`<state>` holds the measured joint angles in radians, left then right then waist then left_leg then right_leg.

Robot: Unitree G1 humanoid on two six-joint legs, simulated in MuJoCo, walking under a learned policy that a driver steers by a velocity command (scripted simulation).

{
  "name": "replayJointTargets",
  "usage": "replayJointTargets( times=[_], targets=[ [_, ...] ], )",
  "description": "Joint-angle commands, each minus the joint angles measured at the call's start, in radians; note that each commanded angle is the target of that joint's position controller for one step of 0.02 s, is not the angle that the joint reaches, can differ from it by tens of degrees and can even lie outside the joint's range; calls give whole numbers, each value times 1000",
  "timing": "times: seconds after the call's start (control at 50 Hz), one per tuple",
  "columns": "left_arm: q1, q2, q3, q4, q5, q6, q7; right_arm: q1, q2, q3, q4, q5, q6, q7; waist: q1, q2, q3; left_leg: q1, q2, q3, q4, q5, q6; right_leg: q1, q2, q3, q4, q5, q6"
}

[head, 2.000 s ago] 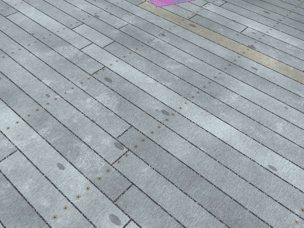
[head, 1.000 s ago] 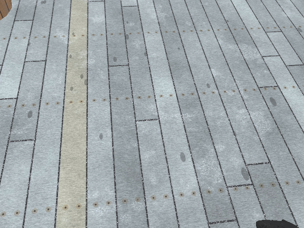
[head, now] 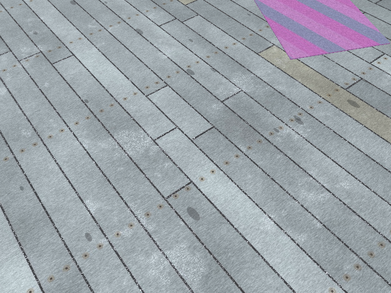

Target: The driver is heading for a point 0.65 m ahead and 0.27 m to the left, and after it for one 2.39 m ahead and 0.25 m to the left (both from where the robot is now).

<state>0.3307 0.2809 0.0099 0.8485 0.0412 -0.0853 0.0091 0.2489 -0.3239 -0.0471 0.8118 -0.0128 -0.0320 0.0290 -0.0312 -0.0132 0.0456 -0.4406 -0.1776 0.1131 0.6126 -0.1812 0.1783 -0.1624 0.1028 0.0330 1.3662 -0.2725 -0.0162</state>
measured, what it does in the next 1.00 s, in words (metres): walks ahead, turning left: right foot, then left foot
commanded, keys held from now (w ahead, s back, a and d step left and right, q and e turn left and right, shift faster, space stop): w+q+shift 0.06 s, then q+shift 0.88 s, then w+q+shift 0.06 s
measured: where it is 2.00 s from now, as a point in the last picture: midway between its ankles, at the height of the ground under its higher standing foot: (107, 268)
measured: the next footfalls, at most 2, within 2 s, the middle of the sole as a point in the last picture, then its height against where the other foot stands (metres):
right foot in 0.30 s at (238, 272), level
left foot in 0.76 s outside the picture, level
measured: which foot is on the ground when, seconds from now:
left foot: down 0.00-0.30, up 0.32-0.74, down 0.76-1.00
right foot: up 0.00-0.28, down 0.30-0.76, up 0.78-1.00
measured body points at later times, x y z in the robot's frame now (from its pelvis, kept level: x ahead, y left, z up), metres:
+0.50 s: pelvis +0.36 -0.05 +0.02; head +0.40 -0.02 +0.47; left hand +0.42 +0.26 -0.07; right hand +0.60 -0.28 -0.07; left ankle +0.28 +0.05 -0.61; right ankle +0.50 -0.12 -0.71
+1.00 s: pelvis +0.42 +0.00 +0.03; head +0.43 +0.06 +0.48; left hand +0.30 +0.32 -0.07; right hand +0.76 -0.03 -0.03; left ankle +0.37 +0.09 -0.71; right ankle +0.57 -0.07 -0.66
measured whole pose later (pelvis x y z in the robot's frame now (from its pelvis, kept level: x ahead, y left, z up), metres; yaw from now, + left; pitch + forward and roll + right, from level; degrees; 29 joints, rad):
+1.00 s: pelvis +0.42 +0.00 +0.03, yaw +56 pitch +3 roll -2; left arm 0.04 0.33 0.08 0.70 0.00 -0.02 0.00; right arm 0.18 -0.34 -0.09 0.54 0.02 0.05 -0.03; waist -0.01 -0.01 0.06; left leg -0.37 -0.05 -0.14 0.50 -0.18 0.04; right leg -0.52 0.03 0.08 0.89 -0.35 0.06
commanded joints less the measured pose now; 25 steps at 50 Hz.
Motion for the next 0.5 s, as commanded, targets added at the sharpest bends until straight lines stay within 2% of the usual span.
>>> replayJointTargets(
  times=[0.02,0.04,0.06,0.08,0.1,0.12,0.14,0.16,0.18,0.2,0.22,0.24,0.26,0.28,0.3,0.32,0.34,0.36,0.38,0.4,0.42,0.44,0.46,0.48,0.5],
  targets=[
    [-128,121,-2,-182,20,-51,-15,161,-76,-34,26,-2,-12,-16,11,-116,-30,406,360,-750,-414,-261,196,-572,-130,122,93,-7,-9],
    [-159,108,-9,-190,44,-29,-16,168,-54,-20,40,1,-25,-19,38,-133,46,246,284,-641,-396,-83,158,-503,-147,96,33,-12,0],
    [-117,68,-23,-200,54,-3,-22,146,-80,-22,45,1,-33,-22,86,-65,35,188,249,-597,-422,-162,157,-489,-162,83,-16,-42,12],
    [-126,73,-30,-215,55,12,-25,131,-112,-29,31,4,-47,-21,98,-34,74,99,246,-597,-447,-44,172,-480,-177,59,-97,-50,34],
    [-187,85,-33,-245,48,12,-27,130,-134,-36,25,5,-57,-19,93,-39,107,36,235,-560,-457,166,174,-455,-184,26,-208,-24,56],
    [-246,79,-39,-271,35,5,-28,143,-136,-37,28,5,-60,-19,83,-49,127,-10,217,-505,-444,401,160,-410,-176,-9,-339,30,74],
    [-300,56,-48,-289,22,0,-30,145,-137,-42,29,11,-57,-20,65,-43,120,-42,171,-434,-411,544,114,-333,-155,-41,-480,124,79],
    [-338,30,-56,-302,13,-2,-32,169,-127,-44,37,18,-53,-18,32,-19,87,-41,128,-385,-368,639,54,-257,-120,-71,-594,250,71],
    [-348,20,-57,-305,3,0,-30,206,-131,-50,49,23,-46,-15,-2,18,31,8,105,-375,-322,694,4,-201,-78,-87,-671,344,61],
    [-439,28,-34,-355,-28,-42,-10,255,-81,-41,18,87,-49,-35,-61,-41,-15,13,98,-473,-313,482,-36,-131,4,-23,-800,366,78],
    [-441,52,-19,-367,-43,-51,2,252,-116,-45,29,87,-42,-45,-43,2,-39,84,103,-510,-291,409,-52,-97,24,4,-896,394,81],
    [-427,83,0,-373,-52,-54,13,232,-132,-51,24,76,-33,-52,-26,61,-57,141,104,-529,-240,401,-75,-67,24,32,-955,418,75],
    [-391,121,20,-373,-56,-55,24,203,-137,-56,12,65,-25,-58,4,99,-91,185,93,-526,-140,431,-108,-17,14,47,-991,457,66],
    [-292,140,36,-354,-48,-55,33,155,-137,-61,-9,61,-15,-62,71,123,-155,179,61,-502,7,450,-152,109,-5,38,-1025,553,58],
    [-90,155,47,-308,-30,-48,36,116,-93,-51,-45,45,-7,-64,158,145,-299,108,28,-467,268,310,-198,350,-118,106,-949,643,11],
    [49,179,44,-274,-15,-28,35,185,59,-9,-81,-2,7,-69,143,-65,-449,-82,-38,-351,602,-538,-229,593,-410,327,-759,1117,-67],
    [36,179,41,-267,-9,-15,8,430,11,2,-103,42,10,-51,31,-300,-654,-177,20,-380,896,-604,-242,702,-695,707,-785,1018,-278],
    [-103,141,53,-313,-19,1,10,398,-63,-15,-97,53,32,-51,29,-205,-588,-215,138,-324,933,-443,-264,571,-613,680,-881,609,-283],
    [-188,59,36,-331,-23,17,22,266,-110,-35,-126,56,49,-58,40,-117,-398,-260,172,-255,884,-354,-276,405,-504,472,-924,457,-231],
    [-239,47,29,-324,-24,32,26,202,-124,-49,-144,54,61,-69,22,-49,-283,-253,198,-212,868,-294,-290,251,-438,369,-970,432,-194],
    [-274,53,31,-315,-18,37,25,177,-121,-56,-169,49,69,-74,-2,-53,-186,-232,221,-201,837,-273,-294,107,-405,287,-1013,453,-199],
    [-284,74,44,-290,-15,37,22,168,-82,-49,-191,48,75,-70,-19,-91,-129,-193,249,-188,761,-274,-291,2,-384,212,-1044,484,-203],
    [-289,74,50,-271,-16,30,19,156,-44,-41,-205,45,78,-69,-21,-97,-105,-167,260,-172,690,-278,-291,-54,-371,141,-1066,540,-204],
    [-285,85,58,-250,-17,27,18,121,-22,-36,-225,43,76,-70,-13,-98,-104,-163,271,-161,620,-268,-290,-64,-371,101,-1081,587,-213],
    [-277,105,69,-234,-16,24,20,94,-20,-35,-239,39,74,-69,-5,-92,-127,-157,282,-158,564,-237,-286,-46,-386,80,-1087,610,-226]
  ],
)
Velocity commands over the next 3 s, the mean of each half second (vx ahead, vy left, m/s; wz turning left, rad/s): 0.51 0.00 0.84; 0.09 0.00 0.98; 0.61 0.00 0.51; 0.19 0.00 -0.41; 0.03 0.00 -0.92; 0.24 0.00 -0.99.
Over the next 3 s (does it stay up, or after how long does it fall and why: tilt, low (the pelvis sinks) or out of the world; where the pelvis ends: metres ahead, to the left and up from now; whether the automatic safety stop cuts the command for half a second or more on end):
stays up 0.64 0.36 0.02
